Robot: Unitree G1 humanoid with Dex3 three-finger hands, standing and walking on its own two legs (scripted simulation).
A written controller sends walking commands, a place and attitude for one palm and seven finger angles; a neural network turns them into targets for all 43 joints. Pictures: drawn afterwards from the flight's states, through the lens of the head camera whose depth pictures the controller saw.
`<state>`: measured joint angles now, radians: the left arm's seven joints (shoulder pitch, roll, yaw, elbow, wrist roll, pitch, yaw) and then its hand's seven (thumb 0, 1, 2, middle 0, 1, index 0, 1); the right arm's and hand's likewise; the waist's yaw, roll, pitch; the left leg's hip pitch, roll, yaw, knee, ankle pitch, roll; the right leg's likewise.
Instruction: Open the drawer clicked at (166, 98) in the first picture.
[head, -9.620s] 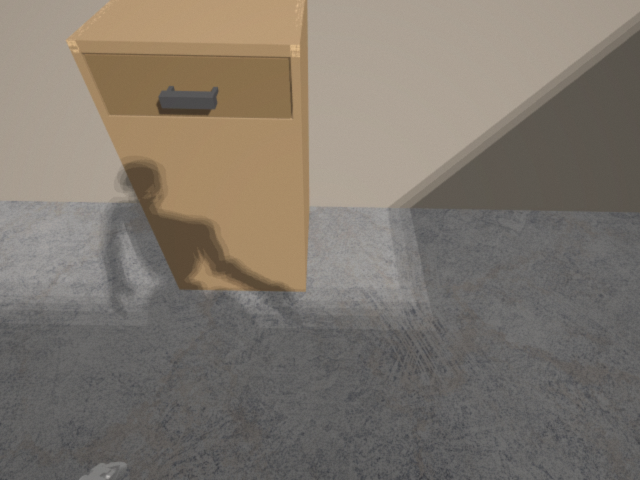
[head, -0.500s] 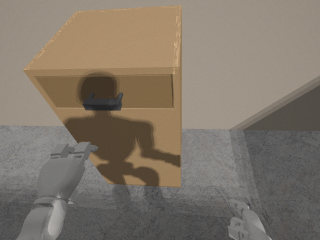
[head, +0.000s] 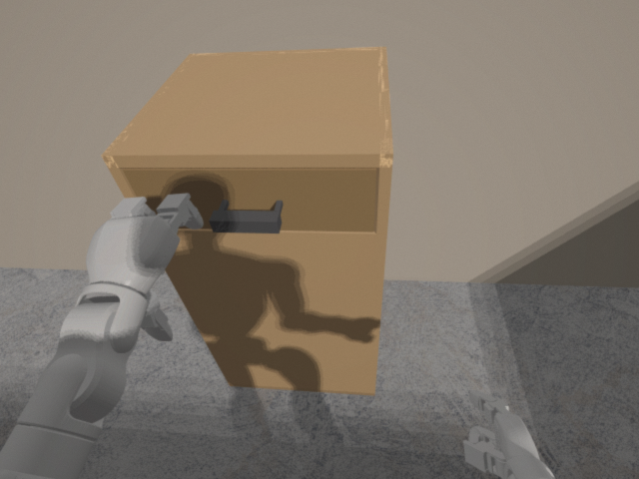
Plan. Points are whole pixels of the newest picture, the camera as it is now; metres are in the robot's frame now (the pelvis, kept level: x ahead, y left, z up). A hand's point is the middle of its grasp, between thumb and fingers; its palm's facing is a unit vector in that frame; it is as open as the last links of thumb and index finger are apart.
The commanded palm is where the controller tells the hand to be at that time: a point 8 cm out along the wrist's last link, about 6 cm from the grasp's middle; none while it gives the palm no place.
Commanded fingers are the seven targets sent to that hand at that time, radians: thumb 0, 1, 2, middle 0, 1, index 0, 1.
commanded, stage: raise the hand with hooked fingers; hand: left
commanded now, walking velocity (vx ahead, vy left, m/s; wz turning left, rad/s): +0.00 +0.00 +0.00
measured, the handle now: (248, 213) +0.51 +0.21 +0.04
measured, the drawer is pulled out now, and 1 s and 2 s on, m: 0.00 0.00 0.00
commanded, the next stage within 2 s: move the hooked fingers above the handle in 0.52 s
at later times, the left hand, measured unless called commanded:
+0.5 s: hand (145, 263) +0.30 +0.25 +0.15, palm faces +0.11 -0.05 -0.99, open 13.8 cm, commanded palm +0.26 +0.26 +0.21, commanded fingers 0.00 -0.50 0.30 -0.30 -1.20 -0.30 -1.20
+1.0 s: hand (168, 252) +0.33 +0.24 +0.13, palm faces +0.04 -0.03 -1.00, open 13.8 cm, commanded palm +0.31 +0.24 +0.20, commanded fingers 0.00 -0.50 0.30 -0.30 -1.20 -0.30 -1.20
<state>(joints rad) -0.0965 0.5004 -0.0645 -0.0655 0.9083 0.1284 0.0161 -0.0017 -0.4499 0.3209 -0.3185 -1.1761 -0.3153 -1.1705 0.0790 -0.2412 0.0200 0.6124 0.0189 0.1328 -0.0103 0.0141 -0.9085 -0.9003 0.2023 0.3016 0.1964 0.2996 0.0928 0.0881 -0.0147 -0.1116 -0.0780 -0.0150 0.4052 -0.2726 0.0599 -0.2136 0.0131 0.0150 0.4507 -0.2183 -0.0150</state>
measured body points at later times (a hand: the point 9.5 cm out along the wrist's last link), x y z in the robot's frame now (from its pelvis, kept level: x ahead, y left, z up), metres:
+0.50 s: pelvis -0.01 +0.01 +0.00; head +0.00 -0.02 +0.45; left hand +0.29 +0.25 +0.20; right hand +0.17 -0.21 -0.12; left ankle -0.04 +0.08 -0.74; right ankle +0.01 -0.11 -0.74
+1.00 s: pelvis -0.01 -0.02 +0.00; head +0.01 -0.05 +0.45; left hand +0.32 +0.24 +0.19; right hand +0.19 -0.24 -0.11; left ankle -0.04 +0.08 -0.74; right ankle +0.01 -0.11 -0.74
